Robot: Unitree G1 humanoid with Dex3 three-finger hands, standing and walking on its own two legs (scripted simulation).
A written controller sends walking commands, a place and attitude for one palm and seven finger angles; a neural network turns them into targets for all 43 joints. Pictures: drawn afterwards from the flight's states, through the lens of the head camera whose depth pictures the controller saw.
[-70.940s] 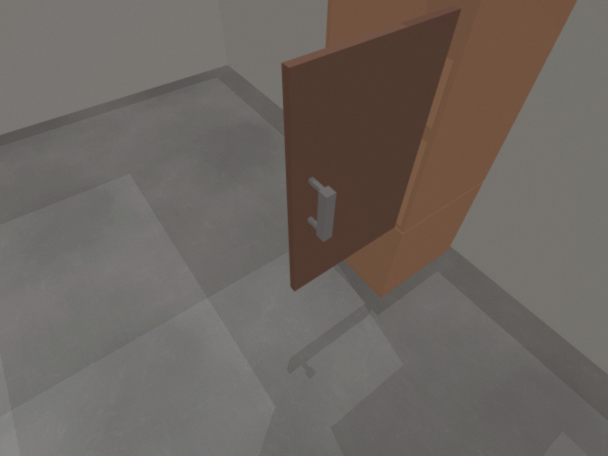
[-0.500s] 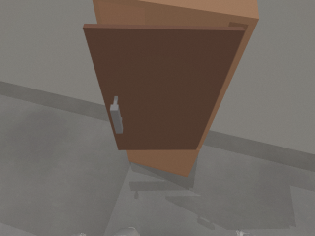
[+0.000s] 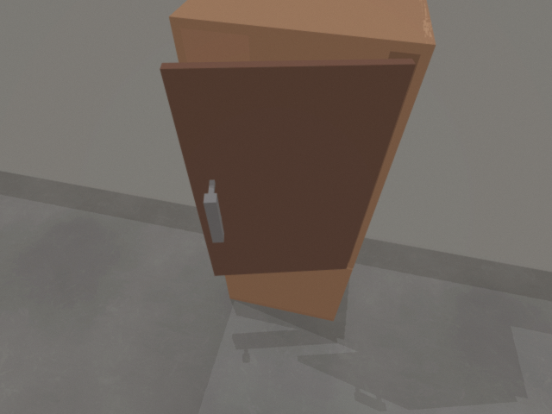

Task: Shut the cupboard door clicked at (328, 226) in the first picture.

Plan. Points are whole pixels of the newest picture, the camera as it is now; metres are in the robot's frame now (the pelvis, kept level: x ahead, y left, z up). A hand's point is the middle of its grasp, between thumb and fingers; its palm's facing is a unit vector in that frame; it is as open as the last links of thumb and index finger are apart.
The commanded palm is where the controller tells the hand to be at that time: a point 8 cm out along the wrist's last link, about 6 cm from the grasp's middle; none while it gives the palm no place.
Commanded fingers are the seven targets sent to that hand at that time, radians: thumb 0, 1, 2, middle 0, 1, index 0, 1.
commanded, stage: come to a stop and stand still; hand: left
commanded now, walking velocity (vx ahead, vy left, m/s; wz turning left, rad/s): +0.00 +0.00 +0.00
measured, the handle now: (215, 211) +0.48 +0.15 -0.04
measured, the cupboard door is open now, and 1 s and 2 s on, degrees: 16 16 16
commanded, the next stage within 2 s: look again from close up in 0.02 s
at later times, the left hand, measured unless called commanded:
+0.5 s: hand out of the picture +0.02 +0.18 -0.17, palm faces -0.02 -0.97 -0.26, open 7.3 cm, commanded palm none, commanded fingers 0.00 0.90 0.90 -0.20 -0.30 -0.20 -0.30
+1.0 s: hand (174, 376) +0.18 +0.16 -0.04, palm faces +0.10 -0.99 -0.04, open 6.7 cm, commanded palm +0.11 +0.22 -0.07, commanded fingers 0.00 0.90 0.90 -0.47 -0.60 -0.47 -0.60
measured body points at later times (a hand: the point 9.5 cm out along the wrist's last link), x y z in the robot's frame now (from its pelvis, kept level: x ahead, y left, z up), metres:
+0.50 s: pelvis +0.00 -0.01 -0.01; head +0.02 -0.03 +0.44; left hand +0.02 +0.23 -0.15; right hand +0.02 -0.24 -0.17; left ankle +0.02 +0.09 -0.74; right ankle -0.04 -0.14 -0.74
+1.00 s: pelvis -0.02 -0.04 -0.08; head +0.02 -0.04 +0.37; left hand +0.17 +0.21 -0.04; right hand +0.20 -0.29 -0.14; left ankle +0.02 +0.09 -0.74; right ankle -0.04 -0.13 -0.74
